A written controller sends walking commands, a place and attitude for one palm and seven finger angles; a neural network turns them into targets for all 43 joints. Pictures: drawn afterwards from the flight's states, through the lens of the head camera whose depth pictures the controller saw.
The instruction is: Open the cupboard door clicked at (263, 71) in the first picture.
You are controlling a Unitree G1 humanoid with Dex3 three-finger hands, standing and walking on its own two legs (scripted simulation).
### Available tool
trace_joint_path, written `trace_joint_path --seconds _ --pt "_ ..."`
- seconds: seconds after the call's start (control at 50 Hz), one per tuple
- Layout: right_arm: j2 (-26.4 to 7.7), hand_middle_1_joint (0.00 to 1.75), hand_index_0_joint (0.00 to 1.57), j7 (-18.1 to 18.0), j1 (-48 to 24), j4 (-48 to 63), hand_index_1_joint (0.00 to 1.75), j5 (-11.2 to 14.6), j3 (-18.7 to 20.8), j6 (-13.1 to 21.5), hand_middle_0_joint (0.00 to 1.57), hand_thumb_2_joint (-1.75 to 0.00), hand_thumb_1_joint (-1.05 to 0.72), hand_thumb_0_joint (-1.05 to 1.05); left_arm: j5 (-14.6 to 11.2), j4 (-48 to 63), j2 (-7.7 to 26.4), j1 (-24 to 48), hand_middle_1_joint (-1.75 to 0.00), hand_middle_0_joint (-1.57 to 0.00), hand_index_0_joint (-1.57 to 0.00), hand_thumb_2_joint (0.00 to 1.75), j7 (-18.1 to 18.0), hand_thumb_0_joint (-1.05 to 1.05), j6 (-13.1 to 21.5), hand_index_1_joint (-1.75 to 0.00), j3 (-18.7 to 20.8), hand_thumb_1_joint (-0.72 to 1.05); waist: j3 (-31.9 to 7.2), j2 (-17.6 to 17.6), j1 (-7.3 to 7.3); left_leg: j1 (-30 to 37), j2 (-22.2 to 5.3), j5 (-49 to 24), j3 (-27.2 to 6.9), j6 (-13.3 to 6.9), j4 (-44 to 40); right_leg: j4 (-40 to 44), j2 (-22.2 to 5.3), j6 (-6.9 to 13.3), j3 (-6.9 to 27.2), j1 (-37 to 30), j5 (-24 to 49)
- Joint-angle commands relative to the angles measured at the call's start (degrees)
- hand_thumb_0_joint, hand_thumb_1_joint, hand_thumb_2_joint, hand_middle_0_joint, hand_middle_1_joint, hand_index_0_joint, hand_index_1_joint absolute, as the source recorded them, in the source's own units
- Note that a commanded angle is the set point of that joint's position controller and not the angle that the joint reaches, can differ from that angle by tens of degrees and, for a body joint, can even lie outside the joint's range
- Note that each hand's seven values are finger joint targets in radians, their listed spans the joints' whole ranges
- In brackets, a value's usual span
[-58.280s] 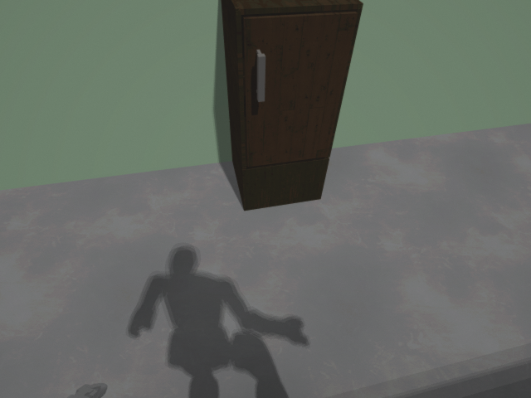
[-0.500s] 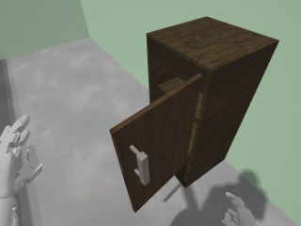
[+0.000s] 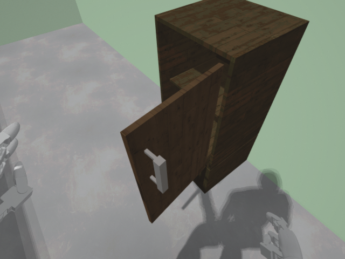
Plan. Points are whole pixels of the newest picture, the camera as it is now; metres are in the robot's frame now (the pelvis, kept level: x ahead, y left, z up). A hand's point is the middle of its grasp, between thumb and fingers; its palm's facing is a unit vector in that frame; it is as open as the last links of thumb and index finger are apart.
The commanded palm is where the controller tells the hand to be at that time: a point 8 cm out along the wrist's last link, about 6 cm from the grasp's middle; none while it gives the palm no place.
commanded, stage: step back with the hand held close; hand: left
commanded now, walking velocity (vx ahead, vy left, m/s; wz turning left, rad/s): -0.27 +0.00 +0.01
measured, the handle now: (156, 171) +0.35 +0.07 -0.04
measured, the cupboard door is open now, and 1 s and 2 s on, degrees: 99 99 99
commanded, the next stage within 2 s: stop stepping back and stand still in 0.82 s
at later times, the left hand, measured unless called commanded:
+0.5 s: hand out of the picture +0.13 +0.27 +0.16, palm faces +0.42 -0.78 -0.47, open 7.4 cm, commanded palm +0.06 +0.32 +0.17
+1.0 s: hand out of the picture +0.04 +0.23 +0.17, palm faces +0.31 -0.77 -0.56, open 7.4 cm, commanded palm -0.01 +0.27 +0.17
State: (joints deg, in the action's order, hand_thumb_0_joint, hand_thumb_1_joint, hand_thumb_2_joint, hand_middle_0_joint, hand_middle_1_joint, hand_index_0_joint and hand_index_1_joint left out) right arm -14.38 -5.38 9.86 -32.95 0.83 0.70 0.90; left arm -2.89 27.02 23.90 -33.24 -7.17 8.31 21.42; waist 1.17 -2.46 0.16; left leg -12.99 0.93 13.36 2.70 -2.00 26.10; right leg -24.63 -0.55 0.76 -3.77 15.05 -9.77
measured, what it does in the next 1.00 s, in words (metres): walks backwards: right foot, then left foot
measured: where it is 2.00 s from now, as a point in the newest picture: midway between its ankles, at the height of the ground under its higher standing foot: outside the picture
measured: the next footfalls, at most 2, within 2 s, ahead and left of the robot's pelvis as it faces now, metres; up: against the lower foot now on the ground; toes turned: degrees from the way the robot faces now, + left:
right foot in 0.72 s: -0.27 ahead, -0.12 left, +0.00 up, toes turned +4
left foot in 1.00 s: -0.10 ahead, +0.06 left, +0.00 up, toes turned -1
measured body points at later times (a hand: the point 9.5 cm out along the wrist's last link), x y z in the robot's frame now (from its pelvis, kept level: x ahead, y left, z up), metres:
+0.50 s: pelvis -0.07 +0.02 -0.01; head -0.05 +0.04 +0.43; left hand +0.11 +0.31 +0.18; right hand +0.09 -0.23 -0.09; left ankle +0.00 +0.09 -0.74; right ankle +0.00 -0.11 -0.72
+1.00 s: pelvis -0.16 -0.03 -0.01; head -0.14 +0.00 +0.44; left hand +0.02 +0.27 +0.20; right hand +0.03 -0.27 -0.07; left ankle -0.13 +0.06 -0.74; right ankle -0.24 -0.12 -0.74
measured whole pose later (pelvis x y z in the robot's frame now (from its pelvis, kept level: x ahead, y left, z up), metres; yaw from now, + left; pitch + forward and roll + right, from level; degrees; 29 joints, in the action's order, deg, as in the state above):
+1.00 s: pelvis -0.16 -0.03 -0.01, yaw -2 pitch +4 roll -1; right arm -12.5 -4.8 8.6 -33.1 0.8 -1.4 2.4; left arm -3.7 35.0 30.9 -38.4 -6.6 13.2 28.6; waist -3.0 2.2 0.0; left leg -23.3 0.5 10.7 1.8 -0.5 34.5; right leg -26.0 4.6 2.5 1.2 10.1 -19.5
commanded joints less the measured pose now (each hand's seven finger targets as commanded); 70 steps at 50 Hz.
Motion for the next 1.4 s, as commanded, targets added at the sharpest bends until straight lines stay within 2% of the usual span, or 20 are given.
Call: trace_joint_path --seconds 0.0,0.2,0.32,0.38,0.44,0.5,0.58,0.66,0.72,0.8,0.86,0.92,1.0,1.04,1.1,1.18,1.24,1.26,1.32,1.38 --pt "-6.36 0.3 0.2 -0.94 -6.18 9.73 0.3 -0.2 2.28 2.66 0.2 -0.9 -0.9 0.0 -0.08 11.81 10.74 1.8 -0.3 -0.2 -0.2 0.9 -2.01 0.0 3.8 -0.3 9.92 0.9 -9.69 -0.91 0.89 -3.14 -5.29 -14.35 -6.22 0.63 -4.04 -0.99 -3.29 -0.09 4.95 -8.05 13.68" --pt "-7.26 0.3 0.2 -0.82 -4.97 10.26 0.3 -0.44 2.32 3.83 0.2 -0.9 -0.9 0.0 2.45 10.74 9.81 5.87 -0.3 -0.2 -0.2 0.9 -2.72 0.0 5.5 -0.3 9.27 0.9 -2.25 0.07 0.17 -22.97 -7.08 19.06 -9.48 -3.08 -7.71 -2.28 -2.85 -0.6 8.45 -9.85 -6.17" --pt "-5.67 0.3 0.2 -0.3 -2.45 8.42 0.3 -0.83 1.84 4.95 0.2 -0.9 -0.9 0.0 1.57 15.72 10.88 5.98 -0.3 -0.2 -0.2 0.9 -4.11 0.0 6.77 -0.3 8.98 0.9 -5.54 7.04 -0.78 -3.78 -1.68 11.04 -4.87 0.13 10.42 8.62 -11.07 3.98 12.88 11.54 -18.58" --pt "-6.36 0.3 0.2 -0.88 -2.77 8.31 0.3 -1.16 1.63 5.51 0.2 -0.9 -0.9 0.0 1.35 17.94 11.32 4.74 -0.3 -0.2 -0.2 0.9 -4.8 0.0 7.55 -0.3 10.0 0.9 -5.54 -0.84 -0.78 -6.29 -4.9 14.69 -9.38 -1.06 1.44 2.34 -6.9 1.68 8.51 10.07 -17.44" --pt "-6.47 0.3 0.2 -1.29 -4.27 8.95 0.3 -1.86 1.93 6.45 0.2 -0.9 -0.9 0.0 3.24 19.23 11.45 4.95 -0.3 -0.2 -0.2 0.9 -4.73 0.0 8.22 -0.3 12.66 0.9 -5.96 -15.17 0.34 -29.89 -17.88 30.23 -26.26 -6.13 -21.03 -26.92 3.85 -1.77 4.07 -11.79 -7.84" --pt "-5.26 0.3 0.2 -0.71 -3.99 8.46 0.3 -1.85 2.65 7.28 0.2 -0.9 -0.9 0.0 2.75 16.4 12.12 3.74 -0.3 -0.2 -0.2 0.9 -4.24 0.0 8.04 -0.3 13.33 0.9 -7.05 -5.47 0.37 -21.31 -17.57 14.21 -21.81 -7.18 -14.4 -28.41 3.54 -1.08 6.42 -5.72 -12.55" --pt "-5.3 0.3 0.2 0.6 -3.21 5.55 0.3 -1.94 2.36 8.57 0.2 -0.9 -0.9 0.0 0.97 13.74 8.03 0.54 -0.3 -0.2 -0.2 0.9 -3.07 0.0 7.34 -0.3 8.84 0.9 -6.78 -7.72 -0.06 -5.93 -13.83 -0.35 -16.89 -4.57 -12.39 -13.41 3.95 -0.51 3.41 1.42 -16.86" --pt "-5.91 0.3 0.2 1.45 -2.51 2.47 0.3 -2.59 2.15 8.99 0.2 -0.9 -0.9 0.0 0.23 16.27 9.4 3.97 -0.3 -0.2 -0.2 0.9 -1.89 0.0 8.09 -0.3 7.55 0.9 -15.0 -7.98 0.42 12.41 -13.55 -35.82 -14.09 -3.02 -4.83 0.42 3.46 -0.53 4.08 2.46 -6.81" --pt "-5.98 0.3 0.2 1.91 -4.22 3.74 0.3 -2.41 2.1 8.11 0.2 -0.9 -0.9 0.0 -0.27 19.81 12.67 3.12 -0.3 -0.2 -0.2 0.9 -1.1 0.0 8.35 -0.3 10.18 0.9 -21.73 -6.2 1.22 19.17 -11.54 -46.13 -9.23 -2.66 -0.45 0.22 3.36 -1.1 4.37 0.2 3.47" --pt "-3.83 0.3 0.2 2.04 -7.57 8.34 0.3 -0.65 1.55 5.67 0.2 -0.9 -0.9 0.0 -1.84 23.0 17.96 -1.56 -0.3 -0.2 -0.2 0.9 -1.07 0.0 8.29 -0.3 16.7 0.9 -25.11 5.31 1.87 10.74 -6.13 -29.74 -0.78 -0.01 5.94 1.44 -3.68 -2.61 7.31 -5.89 34.7" --pt "-3.27 0.3 0.2 1.13 -10.1 10.34 0.3 1.36 0.86 4.71 0.2 -0.9 -0.9 0.0 -1.92 16.8 17.65 -6.75 -0.3 -0.2 -0.2 0.9 -1.02 0.0 7.46 -0.3 18.9 0.9 -14.46 13.64 2.51 -11.85 1.03 9.95 -1.48 1.65 20.02 1.8 -13.6 -2.44 12.29 -7.67 53.44" --pt "-2.31 0.3 0.2 -0.04 -9.68 8.75 0.3 -0.27 -0.28 3.95 0.2 -0.9 -0.9 0.0 -1.37 11.77 14.15 -5.1 -0.3 -0.2 -0.2 0.9 -0.62 0.0 5.76 -0.3 15.52 0.9 -6.6 6.09 0.17 -11.77 -1.04 4.75 -2.32 2.15 11.71 0.3 -12.09 3.4 12.46 -5.4 47.65" --pt "-6.75 0.3 0.2 -0.83 -4.2 6.3 0.3 0.25 1.2 4.38 0.2 -0.9 -0.9 0.0 -0.65 10.02 10.7 2.53 -0.3 -0.2 -0.2 0.9 -1.6 0.0 4.06 -0.3 8.17 0.9 -9.57 -5.94 -0.93 11.37 -9.57 -37.96 -7.27 -0.76 -1.82 -3.76 -0.22 -3.18 5.44 4.31 8.12" --pt "-6.93 0.3 0.2 -0.41 -2.49 6.64 0.3 -0.14 1.73 5.47 0.2 -0.9 -0.9 0.0 -0.29 8.89 10.34 1.78 -0.3 -0.2 -0.2 0.9 -2.13 0.0 4.03 -0.3 7.02 0.9 -10.44 -6.99 -0.3 10.04 -13.22 -31.87 -12.74 -3.03 -5.06 -5.31 1.64 -2.78 5.98 4.45 -10.52" --pt "-7.08 0.3 0.2 -0.42 -4.37 7.49 0.3 -1.54 1.59 6.96 0.2 -0.9 -0.9 0.0 0.82 17.38 11.68 7.69 -0.3 -0.2 -0.2 0.9 -2.34 0.0 4.49 -0.3 7.21 0.9 -9.04 -8.26 0.37 -2.47 -14.3 -3.96 -17.82 -4.37 -14.54 -12.8 2.05 -0.91 6.64 -3.06 -14.8" --pt "-6.62 0.3 0.2 -0.22 -5.31 9.61 0.3 -1.19 1.48 7.02 0.2 -0.9 -0.9 0.0 1.51 17.99 12.89 2.29 -0.3 -0.2 -0.2 0.9 -2.96 0.0 4.07 -0.3 10.29 0.9 -5.36 -5.25 0.09 -16.64 -7.51 20.49 -10.68 -1.15 -13.24 -1.21 1.13 0.88 5.55 -12.3 -13.4" --pt "-5.11 0.3 0.2 -0.05 -3.37 7.94 0.3 -1.37 2.48 6.04 0.2 -0.9 -0.9 0.0 1.09 17.27 14.18 0.53 -0.3 -0.2 -0.2 0.9 -3.21 0.0 5.1 -0.3 12.35 0.9 -3.54 10.11 -0.47 -1.99 1.41 7.95 -3.97 3.59 20.41 18.24 -14.55 8.68 25.44 14.92 -36.13" --pt "-4.66 0.3 0.2 -0.08 -2.93 6.73 0.3 -1.5 2.56 5.64 0.2 -0.9 -0.9 0.0 1.07 15.81 12.15 1.07 -0.3 -0.2 -0.2 0.9 -3.3 0.0 5.26 -0.3 11.17 0.9 -1.76 10.19 -0.51 -2.65 0.41 7.7 -5.25 3.38 29.55 17.92 -17.44 10.37 26.26 18.87 -31.88" --pt "-3.06 0.3 0.2 -0.42 -2.0 5.49 0.3 -1.64 0.88 5.99 0.2 -0.9 -0.9 0.0 1.11 9.7 10.43 4.07 -0.3 -0.2 -0.2 0.9 -3.69 0.0 5.09 -0.3 10.45 0.9 -2.06 6.45 -1.56 -2.31 -2.84 7.85 -4.81 2.2 18.13 11.12 -11.44 5.7 13.73 13.73 -18.31" --pt "-4.98 0.3 0.2 -1.57 -1.9 3.62 0.3 -1.34 0.91 8.08 0.2 -0.9 -0.9 0.0 1.38 5.29 8.52 6.76 -0.3 -0.2 -0.2 0.9 -3.77 0.0 5.82 -0.3 7.97 0.9 1.71 -1.97 -0.95 -2.03 -4.56 8.49 -7.45 0.42 -3.91 5.39 -3.78 1.5 10.61 9.5 -17.69"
